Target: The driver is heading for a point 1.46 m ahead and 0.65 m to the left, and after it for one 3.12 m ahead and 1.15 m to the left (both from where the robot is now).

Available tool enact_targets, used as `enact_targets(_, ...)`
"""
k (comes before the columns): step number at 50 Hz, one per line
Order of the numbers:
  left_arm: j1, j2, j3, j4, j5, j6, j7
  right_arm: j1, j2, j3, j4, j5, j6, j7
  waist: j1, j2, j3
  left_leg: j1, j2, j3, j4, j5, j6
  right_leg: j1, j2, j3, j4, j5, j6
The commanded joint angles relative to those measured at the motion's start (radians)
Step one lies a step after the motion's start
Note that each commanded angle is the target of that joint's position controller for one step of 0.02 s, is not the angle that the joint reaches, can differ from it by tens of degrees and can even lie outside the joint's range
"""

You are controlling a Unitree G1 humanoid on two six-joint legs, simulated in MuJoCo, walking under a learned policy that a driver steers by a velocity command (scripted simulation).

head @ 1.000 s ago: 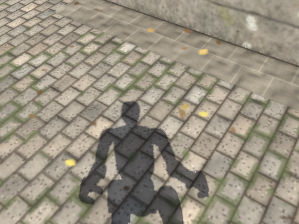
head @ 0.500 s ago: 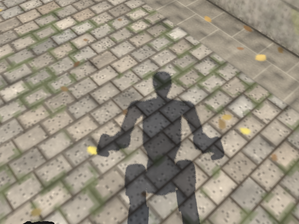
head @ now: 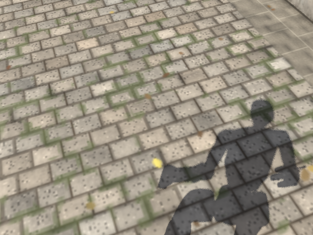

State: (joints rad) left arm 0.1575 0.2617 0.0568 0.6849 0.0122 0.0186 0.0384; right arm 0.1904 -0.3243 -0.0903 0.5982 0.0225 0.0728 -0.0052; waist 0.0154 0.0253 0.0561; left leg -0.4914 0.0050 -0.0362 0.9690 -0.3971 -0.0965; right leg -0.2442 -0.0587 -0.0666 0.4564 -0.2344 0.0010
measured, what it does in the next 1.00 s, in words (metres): steps on the spot, turning left: left foot, then right foot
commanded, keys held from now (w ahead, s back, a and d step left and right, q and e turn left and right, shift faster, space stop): q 0.48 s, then no key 0.52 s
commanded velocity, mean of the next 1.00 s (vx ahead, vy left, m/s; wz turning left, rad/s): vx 0.00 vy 0.00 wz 0.41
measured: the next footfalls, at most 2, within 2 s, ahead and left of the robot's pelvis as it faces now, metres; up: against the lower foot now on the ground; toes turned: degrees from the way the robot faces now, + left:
left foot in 0.14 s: +0.03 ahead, +0.14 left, +0.00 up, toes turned +6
right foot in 0.60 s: +0.09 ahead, -0.07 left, +0.00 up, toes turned +24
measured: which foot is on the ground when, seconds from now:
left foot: up 0.00-0.12, down 0.14-0.60, up 0.62-0.88, down 0.90-1.00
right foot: down 0.00-0.14, up 0.16-0.58, down 0.60-1.00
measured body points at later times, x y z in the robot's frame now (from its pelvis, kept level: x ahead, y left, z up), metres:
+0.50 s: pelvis +0.00 +0.04 +0.00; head +0.03 +0.06 +0.44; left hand +0.09 +0.35 -0.10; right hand +0.24 -0.19 -0.08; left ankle -0.01 +0.14 -0.74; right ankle +0.06 -0.10 -0.71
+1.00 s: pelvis -0.01 +0.03 -0.01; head +0.01 +0.05 +0.44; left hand +0.02 +0.32 -0.12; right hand +0.22 -0.15 -0.11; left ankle -0.07 +0.15 -0.74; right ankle +0.06 -0.09 -0.74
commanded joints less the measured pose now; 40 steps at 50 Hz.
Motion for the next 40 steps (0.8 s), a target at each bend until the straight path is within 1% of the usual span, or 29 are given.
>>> enact_targets(1,-0.002,0.222,0.067,-0.050,-0.011,-0.005,-0.004,-0.077,-0.055,-0.005,-0.114,-0.001,-0.019,0.012,0.038,-0.231,-0.128,0.018,0.009,0.068,-0.145,-0.013,0.014,0.161,-0.238,0.133,-0.099,0.420,-0.215)
enact_targets(3,-0.003,0.229,0.070,-0.043,-0.024,-0.009,-0.012,-0.061,-0.068,-0.012,-0.113,0.001,-0.013,0.018,0.030,-0.235,-0.129,0.070,0.003,0.087,-0.248,0.014,0.039,0.162,-0.254,0.126,-0.077,0.411,-0.204)
enact_targets(4,-0.011,0.232,0.071,-0.039,-0.033,-0.011,-0.014,-0.042,-0.068,-0.015,-0.108,0.002,-0.011,0.022,0.013,-0.229,-0.129,0.112,-0.003,0.096,-0.331,0.059,0.060,0.155,-0.254,0.115,-0.051,0.404,-0.188)
enact_targets(5,-0.024,0.228,0.071,-0.036,-0.045,-0.012,-0.014,-0.003,-0.065,-0.019,-0.093,0.001,-0.011,0.024,-0.015,-0.215,-0.133,0.186,-0.019,0.115,-0.451,0.150,0.089,0.130,-0.243,0.088,-0.006,0.379,-0.159)
enact_targets(6,0.011,0.199,0.064,-0.018,-0.047,-0.016,-0.016,0.037,-0.083,-0.030,-0.077,-0.001,-0.012,0.019,-0.028,-0.170,-0.144,0.305,-0.037,0.100,-0.553,0.249,0.123,0.066,-0.213,0.042,0.070,0.307,-0.105)
enact_targets(7,0.048,0.151,0.052,-0.013,-0.019,-0.020,-0.020,0.082,-0.158,-0.054,-0.076,0.001,-0.016,0.007,-0.027,0.017,-0.172,0.497,0.085,-0.090,-0.589,0.532,0.178,-0.120,-0.137,-0.051,0.278,0.084,-0.013)
enact_targets(8,-0.001,0.094,0.025,-0.082,0.028,-0.026,-0.022,0.074,-0.279,-0.072,-0.103,-0.021,-0.024,-0.003,-0.014,0.324,-0.165,0.577,0.355,-0.468,-0.574,0.833,0.380,-0.436,0.014,-0.071,0.541,-0.424,0.076)
enact_targets(9,-0.096,0.151,0.043,-0.092,0.011,-0.030,-0.013,0.112,-0.217,-0.058,-0.100,-0.050,-0.049,0.007,-0.107,0.202,-0.231,0.522,0.385,-0.492,-0.602,0.775,0.476,-0.451,0.031,0.096,0.712,-0.463,0.079)
enact_targets(10,-0.104,0.171,0.050,-0.090,-0.011,-0.026,-0.011,0.071,-0.189,-0.042,-0.086,-0.049,-0.065,0.007,-0.075,0.149,-0.184,0.482,0.329,-0.397,-0.608,0.693,0.432,-0.460,0.014,0.124,0.755,-0.387,0.066)
enact_targets(11,-0.083,0.170,0.055,-0.072,-0.012,-0.022,-0.005,0.012,-0.165,-0.038,-0.084,-0.029,-0.070,0.001,-0.043,0.106,-0.151,0.446,0.265,-0.330,-0.607,0.608,0.371,-0.457,0.002,0.131,0.729,-0.299,0.061)
enact_targets(12,-0.073,0.177,0.058,-0.063,-0.003,-0.018,0.002,-0.032,-0.141,-0.028,-0.089,-0.011,-0.067,-0.005,-0.028,0.096,-0.134,0.422,0.233,-0.303,-0.606,0.585,0.336,-0.453,-0.002,0.137,0.697,-0.235,0.065)
enact_targets(13,-0.056,0.175,0.060,-0.057,0.003,-0.016,0.002,-0.058,-0.136,-0.021,-0.092,-0.008,-0.063,-0.012,-0.010,0.106,-0.136,0.374,0.206,-0.277,-0.605,0.621,0.327,-0.403,0.012,0.128,0.701,-0.185,0.074)
enact_targets(15,-0.025,0.153,0.055,-0.047,-0.003,-0.018,-0.005,-0.064,-0.133,-0.017,-0.091,-0.019,-0.056,-0.020,0.003,0.106,-0.160,0.350,0.180,-0.261,-0.606,0.615,0.329,-0.352,0.040,0.117,0.672,-0.126,0.086)
enact_targets(17,-0.040,0.132,0.046,-0.051,-0.007,-0.018,-0.007,-0.049,-0.137,-0.018,-0.084,-0.018,-0.054,-0.025,-0.009,0.105,-0.156,0.358,0.167,-0.276,-0.603,0.562,0.328,-0.341,0.052,0.120,0.561,-0.107,0.092)
enact_targets(19,-0.065,0.119,0.039,-0.061,-0.007,-0.020,-0.010,-0.040,-0.150,-0.023,-0.078,-0.015,-0.050,-0.028,-0.023,0.113,-0.150,0.354,0.163,-0.310,-0.596,0.489,0.328,-0.312,0.062,0.131,0.456,-0.104,0.093)
enact_targets(22,-0.080,0.123,0.038,-0.071,-0.011,-0.026,-0.019,-0.044,-0.166,-0.029,-0.078,-0.016,-0.043,-0.024,-0.034,0.128,-0.137,0.313,0.161,-0.380,-0.588,0.407,0.333,-0.245,0.082,0.142,0.345,-0.131,0.083)
enact_targets(24,-0.077,0.130,0.041,-0.074,-0.017,-0.033,-0.025,-0.051,-0.167,-0.030,-0.078,-0.014,-0.040,-0.018,-0.036,0.136,-0.134,0.301,0.157,-0.428,-0.578,0.411,0.331,-0.201,0.096,0.147,0.283,-0.147,0.073)
enact_targets(26,-0.050,0.133,0.042,-0.070,-0.020,-0.040,-0.033,-0.063,-0.156,-0.025,-0.077,-0.012,-0.037,-0.014,-0.032,0.144,-0.152,0.321,0.157,-0.452,-0.548,0.459,0.321,-0.154,0.093,0.139,0.211,-0.140,0.060)
enact_targets(28,-0.006,0.119,0.041,-0.059,-0.018,-0.049,-0.043,-0.086,-0.135,-0.015,-0.074,-0.003,-0.032,-0.017,0.001,0.137,-0.162,0.301,0.123,-0.444,-0.504,0.473,0.283,-0.038,0.089,0.118,0.022,-0.009,0.037)
enact_targets(29,0.008,0.126,0.043,-0.056,-0.007,-0.052,-0.043,-0.070,-0.113,-0.007,-0.068,-0.001,-0.032,-0.021,0.008,0.111,-0.164,0.257,0.090,-0.424,-0.478,0.390,0.239,0.052,0.053,0.136,-0.072,0.118,0.014)
enact_targets(30,0.013,0.180,0.049,-0.072,0.015,-0.052,-0.038,-0.021,-0.064,0.008,-0.064,-0.020,-0.036,-0.021,-0.021,-0.042,-0.187,0.175,0.013,-0.332,-0.344,0.178,0.174,0.149,-0.117,0.293,-0.111,0.261,-0.044)
enact_targets(31,-0.020,0.225,0.053,-0.066,0.036,-0.047,-0.039,-0.003,-0.072,0.003,-0.073,-0.016,-0.044,-0.024,-0.068,-0.269,-0.119,0.038,-0.128,-0.165,-0.232,-0.130,0.113,0.106,-0.258,0.483,-0.140,0.397,-0.204)
enact_targets(32,-0.028,0.172,0.042,-0.079,0.030,-0.053,-0.037,-0.015,-0.145,-0.018,-0.062,-0.030,-0.050,-0.029,-0.029,-0.249,-0.118,0.030,-0.087,-0.154,-0.034,-0.249,0.060,0.062,-0.328,0.549,-0.159,0.378,-0.304)
enact_targets(33,-0.037,0.163,0.038,-0.079,0.018,-0.054,-0.032,-0.021,-0.178,-0.035,-0.049,-0.018,-0.050,-0.029,-0.025,-0.198,-0.100,0.002,-0.082,-0.152,0.085,-0.216,0.041,0.063,-0.296,0.502,-0.153,0.344,-0.297)
enact_targets(34,-0.053,0.162,0.038,-0.078,0.006,-0.053,-0.027,-0.009,-0.158,-0.036,-0.026,-0.015,-0.043,-0.031,-0.034,-0.154,-0.093,-0.012,-0.078,-0.153,0.133,-0.173,0.025,0.071,-0.243,0.434,-0.141,0.292,-0.256)
enact_targets(35,-0.067,0.151,0.033,-0.075,-0.008,-0.053,-0.025,-0.005,-0.133,-0.032,-0.017,-0.017,-0.035,-0.033,-0.034,-0.147,-0.080,-0.030,-0.071,-0.161,0.146,-0.131,0.011,0.084,-0.215,0.394,-0.128,0.289,-0.231)
enact_targets(36,-0.070,0.131,0.024,-0.071,-0.011,-0.051,-0.023,-0.002,-0.096,-0.021,-0.007,-0.015,-0.030,-0.031,-0.034,-0.142,-0.080,-0.012,-0.067,-0.155,0.127,-0.104,0.001,0.084,-0.188,0.348,-0.118,0.332,-0.219)
enact_targets(38,-0.069,0.114,0.018,-0.062,-0.006,-0.041,-0.023,-0.010,-0.039,0.000,-0.005,-0.013,-0.030,-0.026,-0.031,-0.170,-0.097,0.051,-0.044,-0.084,-0.022,-0.076,-0.012,0.097,-0.135,0.265,-0.105,0.371,-0.202)
enact_targets(40,-0.046,0.124,0.021,-0.052,-0.006,-0.029,-0.024,-0.050,-0.001,0.020,-0.012,-0.016,-0.036,-0.020,0.001,-0.212,-0.117,0.138,-0.016,-0.024,-0.213,-0.078,-0.012,0.113,-0.117,0.238,-0.086,0.394,-0.199)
